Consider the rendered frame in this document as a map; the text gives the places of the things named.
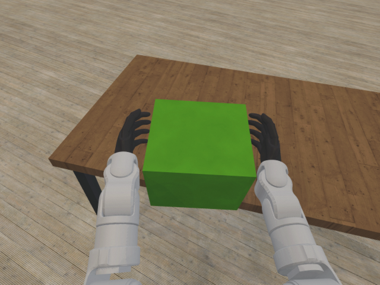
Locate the robot right forearm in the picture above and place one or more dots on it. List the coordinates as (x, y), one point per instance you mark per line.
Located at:
(296, 254)

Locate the robot left forearm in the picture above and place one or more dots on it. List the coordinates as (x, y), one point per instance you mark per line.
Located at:
(115, 248)

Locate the table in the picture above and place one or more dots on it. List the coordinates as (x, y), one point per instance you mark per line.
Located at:
(329, 135)

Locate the left robot hand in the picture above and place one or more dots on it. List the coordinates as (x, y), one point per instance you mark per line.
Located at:
(126, 138)

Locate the right robot hand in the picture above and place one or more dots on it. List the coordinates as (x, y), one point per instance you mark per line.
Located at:
(269, 146)

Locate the carton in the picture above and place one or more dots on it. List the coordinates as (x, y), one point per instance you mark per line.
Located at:
(199, 155)

